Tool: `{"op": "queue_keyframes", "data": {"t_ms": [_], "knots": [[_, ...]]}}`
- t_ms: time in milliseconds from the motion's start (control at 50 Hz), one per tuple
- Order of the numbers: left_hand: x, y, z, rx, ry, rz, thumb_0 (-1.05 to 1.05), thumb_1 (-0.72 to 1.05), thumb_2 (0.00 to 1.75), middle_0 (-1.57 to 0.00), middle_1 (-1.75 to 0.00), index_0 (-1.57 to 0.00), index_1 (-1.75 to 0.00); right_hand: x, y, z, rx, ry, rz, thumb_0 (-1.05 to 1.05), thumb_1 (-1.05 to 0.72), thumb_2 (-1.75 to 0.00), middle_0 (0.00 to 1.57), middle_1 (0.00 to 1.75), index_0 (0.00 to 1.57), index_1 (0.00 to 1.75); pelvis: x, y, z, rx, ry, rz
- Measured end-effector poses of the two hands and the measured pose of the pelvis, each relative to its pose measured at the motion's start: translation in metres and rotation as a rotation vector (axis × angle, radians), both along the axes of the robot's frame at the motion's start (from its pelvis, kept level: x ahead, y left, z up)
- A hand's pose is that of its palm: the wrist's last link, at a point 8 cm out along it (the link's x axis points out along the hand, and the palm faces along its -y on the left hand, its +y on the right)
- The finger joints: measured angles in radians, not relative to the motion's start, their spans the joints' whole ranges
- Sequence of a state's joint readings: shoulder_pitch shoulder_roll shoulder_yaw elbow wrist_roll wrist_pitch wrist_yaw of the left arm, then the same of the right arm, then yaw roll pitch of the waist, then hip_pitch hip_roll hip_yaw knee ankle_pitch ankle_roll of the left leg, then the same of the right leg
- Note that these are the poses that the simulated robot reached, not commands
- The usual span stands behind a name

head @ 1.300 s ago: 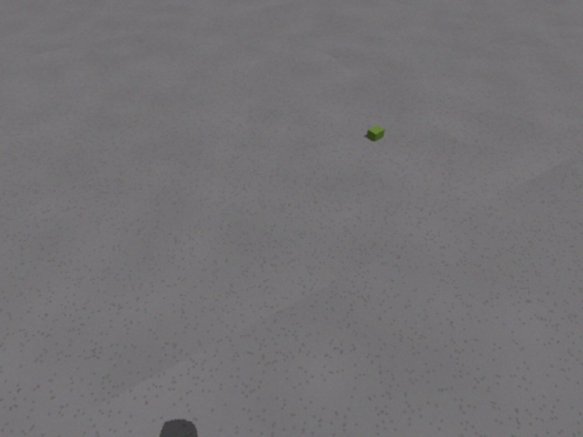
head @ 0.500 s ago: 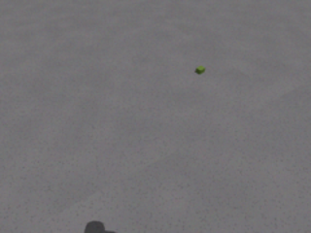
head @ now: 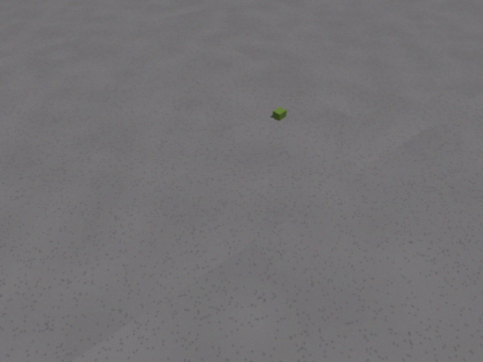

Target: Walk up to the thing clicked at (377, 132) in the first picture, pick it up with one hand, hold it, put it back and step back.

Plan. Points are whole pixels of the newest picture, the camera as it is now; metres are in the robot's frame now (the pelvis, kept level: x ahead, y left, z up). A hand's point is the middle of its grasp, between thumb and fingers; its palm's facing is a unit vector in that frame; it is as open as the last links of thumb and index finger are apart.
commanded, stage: walk up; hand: left
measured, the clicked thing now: (279, 113) +1.85 -0.26 -0.75
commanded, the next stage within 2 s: none
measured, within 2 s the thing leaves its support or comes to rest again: neither
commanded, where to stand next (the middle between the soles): +1.39 -0.39 m, yaw -16 degrees
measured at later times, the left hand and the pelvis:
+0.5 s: hand (172, 313) +0.27 +0.16 -0.15, palm faces -0.13 -0.93 -0.33, open 7.4 cm; pelvis +0.22 -0.11 -0.01, yaw -11 degrees
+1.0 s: hand (218, 161) +0.69 +0.08 -0.13, palm faces -0.36 -0.86 -0.36, open 7.4 cm; pelvis +0.50 -0.14 -0.01, yaw -17 degrees
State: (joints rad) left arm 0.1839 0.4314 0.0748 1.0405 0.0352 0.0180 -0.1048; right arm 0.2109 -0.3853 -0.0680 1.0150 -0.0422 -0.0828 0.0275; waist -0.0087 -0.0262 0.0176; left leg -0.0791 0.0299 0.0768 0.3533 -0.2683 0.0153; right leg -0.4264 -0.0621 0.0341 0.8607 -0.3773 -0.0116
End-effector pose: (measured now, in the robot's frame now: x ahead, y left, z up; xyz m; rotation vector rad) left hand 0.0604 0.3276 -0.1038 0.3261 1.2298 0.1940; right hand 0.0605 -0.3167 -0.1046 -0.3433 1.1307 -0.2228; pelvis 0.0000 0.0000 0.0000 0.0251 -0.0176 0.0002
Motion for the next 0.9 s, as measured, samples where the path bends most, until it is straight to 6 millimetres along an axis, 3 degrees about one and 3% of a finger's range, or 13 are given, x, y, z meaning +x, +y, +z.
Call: {"op": "queue_keyframes", "data": {"t_ms": [100, 220, 360, 440, 500, 580, 680, 800, 900], "knots": [[0.056, -0.017, 0.011, 0.030, -0.051, -0.057, 0.01, 0.91, 0.90, -0.21, -0.30, -0.20, -0.30, 0.001, -0.053, -0.005, -0.036, 0.036, -0.060, 0.00, -0.90, -0.90, 0.21, 0.30, 0.21, 0.30, 0.035, -0.028, -0.007, 0.007, -0.017, -0.058], [0.125, -0.063, 0.003, 0.084, -0.125, -0.090, 0.01, 0.91, 0.90, -0.20, -0.30, -0.20, -0.30, 0.043, -0.111, -0.036, -0.038, 0.045, -0.102, 0.00, -0.90, -0.90, 0.20, 0.30, 0.20, 0.30, 0.086, -0.076, -0.033, -0.028, -0.028, -0.090], [0.148, -0.117, 0.008, 0.010, -0.061, -0.078, 0.00, 0.90, 0.90, -0.21, -0.30, -0.20, -0.30, 0.131, -0.112, -0.014, 0.043, -0.040, -0.069, 0.01, -0.90, -0.90, 0.20, 0.30, 0.20, 0.30, 0.143, -0.098, -0.006, -0.019, -0.030, -0.150], [0.173, -0.126, 0.002, -0.009, -0.006, -0.092, 0.01, 0.90, 0.90, -0.21, -0.30, -0.21, -0.30, 0.175, -0.112, -0.002, 0.054, -0.072, -0.058, 0.00, -0.90, -0.90, 0.20, 0.30, 0.20, 0.30, 0.183, -0.105, -0.002, -0.035, -0.024, -0.180], [0.204, -0.126, -0.006, -0.018, 0.008, -0.107, 0.01, 0.90, 0.90, -0.21, -0.30, -0.21, -0.30, 0.206, -0.115, 0.001, 0.038, -0.058, -0.057, 0.00, -0.90, -0.90, 0.20, 0.30, 0.20, 0.30, 0.217, -0.106, -0.006, -0.052, -0.014, -0.185], [0.264, -0.117, -0.023, -0.024, 0.004, -0.128, 0.01, 0.90, 0.90, -0.21, -0.30, -0.21, -0.31, 0.255, -0.116, 0.001, -0.002, -0.044, -0.068, 0.00, -0.90, -0.90, 0.20, 0.30, 0.20, 0.30, 0.271, -0.103, -0.017, -0.072, -0.003, -0.190], [0.358, -0.112, -0.042, -0.013, 0.003, -0.188, 0.01, 0.90, 0.90, -0.21, -0.30, -0.21, -0.30, 0.309, -0.111, 0.004, -0.047, -0.103, -0.112, 0.00, -0.90, -0.90, 0.20, 0.30, 0.20, 0.30, 0.332, -0.096, -0.028, -0.030, -0.011, -0.224], [0.480, -0.137, -0.018, -0.036, -0.090, -0.317, 0.01, 0.91, 0.90, -0.21, -0.30, -0.20, -0.30, 0.321, -0.107, 0.022, -0.037, -0.091, -0.233, 0.00, -0.90, -0.90, 0.20, 0.30, 0.21, 0.30, 0.395, -0.103, -0.007, -0.030, -0.020, -0.257], [0.567, -0.162, 0.001, -0.039, -0.166, -0.372, 0.01, 0.91, 0.90, -0.21, -0.30, -0.20, -0.30, 0.324, -0.116, 0.018, -0.022, 0.006, -0.283, 0.00, -0.90, -0.90, 0.21, 0.30, 0.21, 0.30, 0.446, -0.117, -0.002, -0.013, -0.023, -0.271]]}}
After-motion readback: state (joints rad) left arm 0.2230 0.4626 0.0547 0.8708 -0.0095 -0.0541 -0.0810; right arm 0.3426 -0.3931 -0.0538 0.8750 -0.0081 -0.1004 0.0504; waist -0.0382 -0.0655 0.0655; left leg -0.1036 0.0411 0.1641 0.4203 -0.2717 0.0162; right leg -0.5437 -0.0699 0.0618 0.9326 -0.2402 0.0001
